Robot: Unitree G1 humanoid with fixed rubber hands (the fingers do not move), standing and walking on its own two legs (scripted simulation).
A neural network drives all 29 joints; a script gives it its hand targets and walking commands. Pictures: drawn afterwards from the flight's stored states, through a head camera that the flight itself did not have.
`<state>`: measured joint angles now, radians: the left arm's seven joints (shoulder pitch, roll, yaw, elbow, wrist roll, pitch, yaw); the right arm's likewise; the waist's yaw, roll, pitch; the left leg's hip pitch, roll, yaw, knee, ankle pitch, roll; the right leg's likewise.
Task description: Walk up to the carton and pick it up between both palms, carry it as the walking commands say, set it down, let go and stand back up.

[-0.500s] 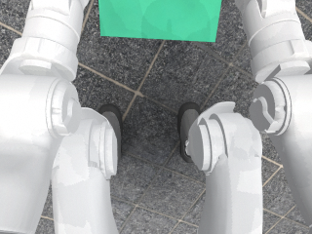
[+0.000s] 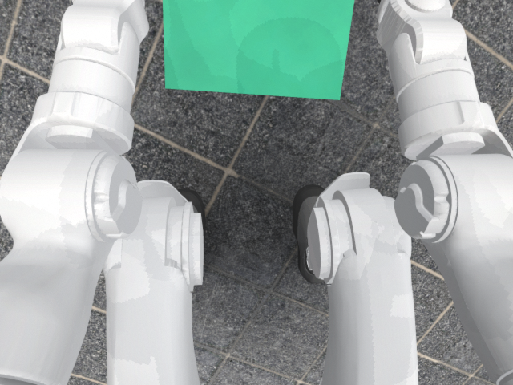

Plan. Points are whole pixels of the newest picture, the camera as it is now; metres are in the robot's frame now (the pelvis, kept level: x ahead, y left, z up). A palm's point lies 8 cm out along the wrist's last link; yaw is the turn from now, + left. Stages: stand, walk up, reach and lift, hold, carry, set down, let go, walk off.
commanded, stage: reach and lift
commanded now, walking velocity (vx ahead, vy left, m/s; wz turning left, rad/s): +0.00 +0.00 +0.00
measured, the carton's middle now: out of the picture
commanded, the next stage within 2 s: none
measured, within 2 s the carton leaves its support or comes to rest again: leaves its support in 0.20 s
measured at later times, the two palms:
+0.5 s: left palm out of the picture +0.54 +0.12 -0.15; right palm out of the picture +0.53 -0.16 -0.16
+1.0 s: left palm out of the picture +0.54 +0.12 -0.10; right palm out of the picture +0.52 -0.15 -0.11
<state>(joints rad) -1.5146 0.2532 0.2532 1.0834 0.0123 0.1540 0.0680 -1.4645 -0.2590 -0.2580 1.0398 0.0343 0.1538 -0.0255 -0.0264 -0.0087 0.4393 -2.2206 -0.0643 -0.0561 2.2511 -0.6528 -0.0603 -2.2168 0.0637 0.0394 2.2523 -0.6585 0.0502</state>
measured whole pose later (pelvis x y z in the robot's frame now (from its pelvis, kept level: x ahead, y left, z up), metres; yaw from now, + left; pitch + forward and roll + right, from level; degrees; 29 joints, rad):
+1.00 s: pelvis -0.02 +0.00 +0.05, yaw +0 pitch +31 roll +0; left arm -1.46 0.19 0.29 0.76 0.00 0.31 0.16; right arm -1.42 -0.18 -0.27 0.71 0.01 0.32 -0.21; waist -0.02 0.00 0.52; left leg -2.03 -0.10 -0.07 2.08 -0.59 -0.08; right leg -2.03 0.10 0.07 2.09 -0.59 0.07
